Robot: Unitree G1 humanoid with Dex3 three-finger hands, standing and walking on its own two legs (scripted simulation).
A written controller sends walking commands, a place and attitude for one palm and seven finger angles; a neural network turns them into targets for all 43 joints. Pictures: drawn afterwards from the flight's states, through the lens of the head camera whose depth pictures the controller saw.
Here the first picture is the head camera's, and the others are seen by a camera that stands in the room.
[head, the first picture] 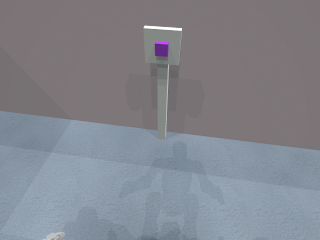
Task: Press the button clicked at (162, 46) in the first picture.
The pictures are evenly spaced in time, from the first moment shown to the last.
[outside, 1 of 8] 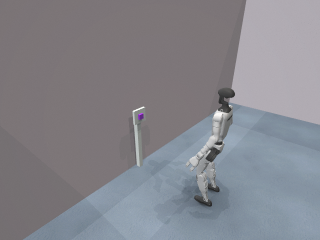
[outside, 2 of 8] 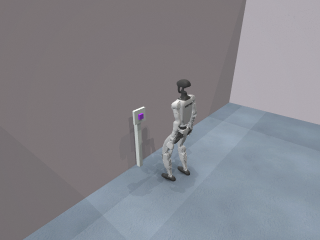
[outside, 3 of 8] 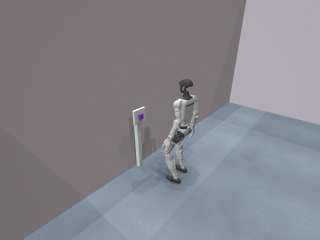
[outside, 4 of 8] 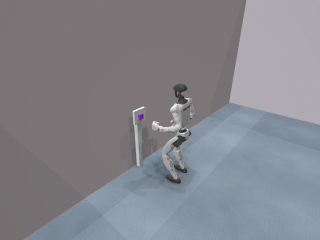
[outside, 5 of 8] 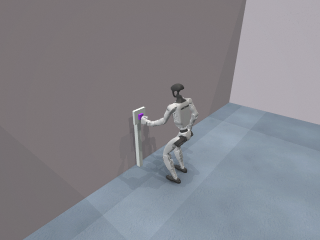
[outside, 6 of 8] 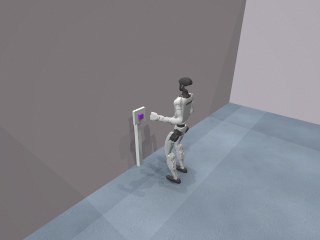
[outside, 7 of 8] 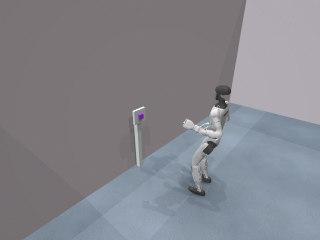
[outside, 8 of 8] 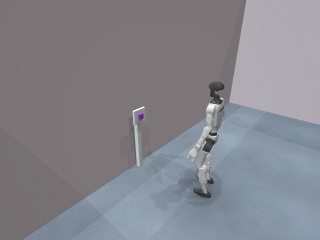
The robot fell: no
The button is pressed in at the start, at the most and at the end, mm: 0 9 0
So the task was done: yes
